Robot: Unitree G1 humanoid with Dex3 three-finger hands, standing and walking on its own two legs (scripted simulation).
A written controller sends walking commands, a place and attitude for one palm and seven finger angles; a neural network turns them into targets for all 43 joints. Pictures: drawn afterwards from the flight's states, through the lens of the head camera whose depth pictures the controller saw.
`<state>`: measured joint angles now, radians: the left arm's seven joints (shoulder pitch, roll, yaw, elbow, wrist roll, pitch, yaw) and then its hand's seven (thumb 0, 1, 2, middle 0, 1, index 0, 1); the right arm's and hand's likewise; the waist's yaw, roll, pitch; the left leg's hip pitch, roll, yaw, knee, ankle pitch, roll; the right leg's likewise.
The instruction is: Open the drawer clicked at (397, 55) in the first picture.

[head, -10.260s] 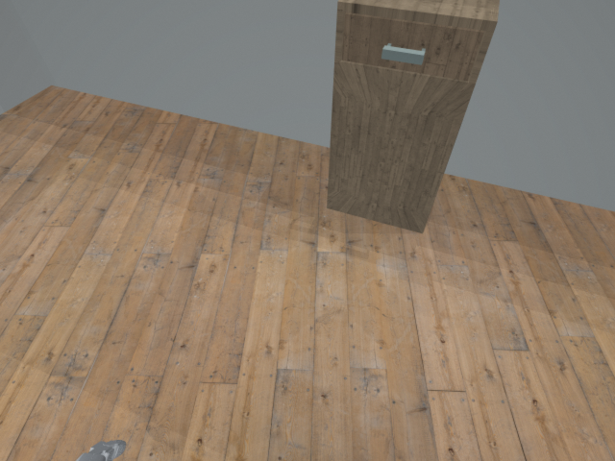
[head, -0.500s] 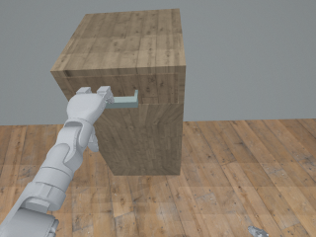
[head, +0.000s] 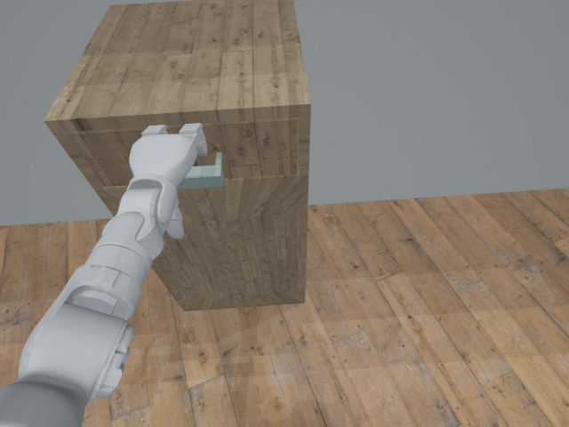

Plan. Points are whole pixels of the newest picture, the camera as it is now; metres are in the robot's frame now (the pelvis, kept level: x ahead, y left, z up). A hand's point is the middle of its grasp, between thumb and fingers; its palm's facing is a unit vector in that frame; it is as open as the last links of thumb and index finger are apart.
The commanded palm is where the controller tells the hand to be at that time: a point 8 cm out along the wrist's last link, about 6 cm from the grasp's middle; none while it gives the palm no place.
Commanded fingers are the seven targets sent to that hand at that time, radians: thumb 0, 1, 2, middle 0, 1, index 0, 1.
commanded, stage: move the hooked fingers above the handle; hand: left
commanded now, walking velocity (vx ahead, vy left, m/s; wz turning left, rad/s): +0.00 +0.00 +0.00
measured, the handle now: (190, 168) +0.55 +0.18 +0.01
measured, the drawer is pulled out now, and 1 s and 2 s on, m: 0.00 0.00 0.00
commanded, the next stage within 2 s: lower the fingers behind the handle in 0.88 s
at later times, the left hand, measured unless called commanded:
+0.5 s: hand (183, 171) +0.50 +0.17 +0.06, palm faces -0.04 -0.03 -1.00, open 13.8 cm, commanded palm +0.48 +0.18 +0.13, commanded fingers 0.00 -0.50 0.30 -0.30 -1.20 -0.30 -1.20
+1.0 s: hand (188, 167) +0.50 +0.16 +0.07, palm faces -0.02 -0.04 -1.00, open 13.8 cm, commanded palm +0.48 +0.17 +0.13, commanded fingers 0.00 -0.50 0.30 -0.30 -1.20 -0.30 -1.20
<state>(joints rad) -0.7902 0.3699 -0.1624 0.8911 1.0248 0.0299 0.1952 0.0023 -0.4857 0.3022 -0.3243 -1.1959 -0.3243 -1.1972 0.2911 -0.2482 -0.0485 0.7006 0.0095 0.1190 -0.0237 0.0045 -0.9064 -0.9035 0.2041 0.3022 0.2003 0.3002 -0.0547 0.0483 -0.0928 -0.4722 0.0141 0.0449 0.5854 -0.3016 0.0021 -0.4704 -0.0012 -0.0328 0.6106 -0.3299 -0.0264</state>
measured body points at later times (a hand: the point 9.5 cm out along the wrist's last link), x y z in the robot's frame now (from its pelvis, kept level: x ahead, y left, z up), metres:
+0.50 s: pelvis +0.01 +0.00 +0.00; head +0.08 -0.02 +0.44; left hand +0.49 +0.17 +0.12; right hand -0.01 -0.27 -0.14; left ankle -0.01 +0.12 -0.73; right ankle -0.02 -0.10 -0.73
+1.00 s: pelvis +0.01 +0.01 +0.00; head +0.08 -0.01 +0.44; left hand +0.50 +0.16 +0.12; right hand +0.05 -0.26 -0.14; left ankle -0.01 +0.12 -0.73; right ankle -0.02 -0.10 -0.73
